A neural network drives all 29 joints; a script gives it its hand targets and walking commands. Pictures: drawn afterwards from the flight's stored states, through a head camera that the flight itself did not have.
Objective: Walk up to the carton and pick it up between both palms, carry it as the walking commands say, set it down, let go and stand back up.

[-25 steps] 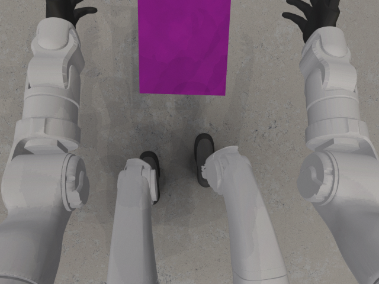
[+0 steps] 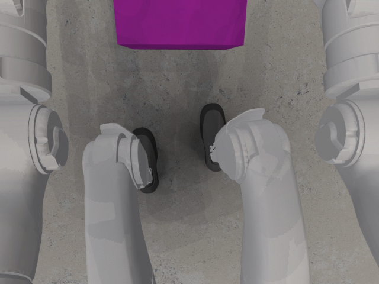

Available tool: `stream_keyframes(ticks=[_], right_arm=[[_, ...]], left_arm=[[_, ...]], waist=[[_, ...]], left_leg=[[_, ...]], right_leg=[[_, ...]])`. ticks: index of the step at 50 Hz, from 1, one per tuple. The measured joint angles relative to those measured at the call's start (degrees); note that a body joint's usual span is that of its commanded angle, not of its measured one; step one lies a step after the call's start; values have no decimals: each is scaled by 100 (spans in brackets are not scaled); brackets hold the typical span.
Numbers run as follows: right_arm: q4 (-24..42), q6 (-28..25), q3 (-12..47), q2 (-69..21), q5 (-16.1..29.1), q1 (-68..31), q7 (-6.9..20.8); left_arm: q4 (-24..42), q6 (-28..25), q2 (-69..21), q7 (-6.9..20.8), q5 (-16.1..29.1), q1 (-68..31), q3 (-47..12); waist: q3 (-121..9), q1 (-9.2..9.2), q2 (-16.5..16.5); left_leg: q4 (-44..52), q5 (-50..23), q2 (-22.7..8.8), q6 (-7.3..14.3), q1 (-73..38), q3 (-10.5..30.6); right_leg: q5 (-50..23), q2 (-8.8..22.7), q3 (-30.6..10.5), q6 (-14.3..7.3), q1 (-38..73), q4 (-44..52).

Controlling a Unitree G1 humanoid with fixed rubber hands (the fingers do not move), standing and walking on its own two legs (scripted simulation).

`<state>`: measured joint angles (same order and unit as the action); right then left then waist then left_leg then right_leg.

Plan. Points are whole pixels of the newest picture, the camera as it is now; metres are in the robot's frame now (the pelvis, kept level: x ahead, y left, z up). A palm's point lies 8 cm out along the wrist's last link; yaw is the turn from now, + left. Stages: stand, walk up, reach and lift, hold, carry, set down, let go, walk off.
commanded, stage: reach and lift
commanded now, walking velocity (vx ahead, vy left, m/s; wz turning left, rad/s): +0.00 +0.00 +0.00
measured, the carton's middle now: out of the picture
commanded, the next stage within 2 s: none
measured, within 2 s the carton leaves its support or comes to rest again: neither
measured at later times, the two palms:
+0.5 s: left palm out of the picture +0.58 +0.17 -0.29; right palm out of the picture +0.54 -0.22 -0.27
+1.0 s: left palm out of the picture +0.58 +0.16 -0.29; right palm out of the picture +0.54 -0.22 -0.28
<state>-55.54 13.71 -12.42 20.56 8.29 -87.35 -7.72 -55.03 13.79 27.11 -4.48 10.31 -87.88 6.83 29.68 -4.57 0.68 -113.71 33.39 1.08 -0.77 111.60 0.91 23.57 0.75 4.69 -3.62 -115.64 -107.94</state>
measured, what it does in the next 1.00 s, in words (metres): lowers itself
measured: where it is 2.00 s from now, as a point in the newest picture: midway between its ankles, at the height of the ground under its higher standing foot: (180, 160)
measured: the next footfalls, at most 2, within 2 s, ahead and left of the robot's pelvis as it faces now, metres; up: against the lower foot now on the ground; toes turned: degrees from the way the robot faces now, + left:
none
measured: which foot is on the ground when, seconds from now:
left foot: down 0.00-1.00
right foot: down 0.00-1.00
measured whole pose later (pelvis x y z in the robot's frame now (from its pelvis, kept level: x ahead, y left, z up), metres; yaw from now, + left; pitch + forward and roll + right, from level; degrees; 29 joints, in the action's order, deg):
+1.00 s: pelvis +0.02 +0.00 -0.08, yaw +0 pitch +33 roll +0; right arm -69.8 3.4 -8.8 23.1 12.0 -87.5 -6.3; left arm -65.0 5.7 24.4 -3.4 11.9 -89.1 2.7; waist 29.9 -3.8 -1.9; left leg -129.9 37.9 1.6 -0.8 125.4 0.3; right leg 26.8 1.7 4.7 -3.7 -130.5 -124.0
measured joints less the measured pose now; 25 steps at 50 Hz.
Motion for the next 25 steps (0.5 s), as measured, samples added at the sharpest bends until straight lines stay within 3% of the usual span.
stream_keyframes(ticks=[3, 17, 25], right_arm=[[-370, -195, -10, 1, 0, -109, 1], [-761, -644, 219, 13, 45, 44, 2], [-1074, -893, 296, 125, 290, 55, 52]], left_arm=[[-497, -207, 2, 125, -86, -114, 1], [-862, -627, 3, 77, 77, -123, 0], [-936, -801, -55, 5, 100, -122, -199]], waist=[[-19, 1, 62], [36, 8, -98], [34, 40, -405]], left_leg=[[-226, 52, -5, 0, 191, -8], [-1066, 265, -29, -3, 1157, -42], [-1469, 447, -11, -3, 1323, -56]], right_leg=[[30, 0, 0, 0, -212, -223], [122, 0, -1, 0, -1260, -1038], [272, 25, -1, -7, -1446, -1431]])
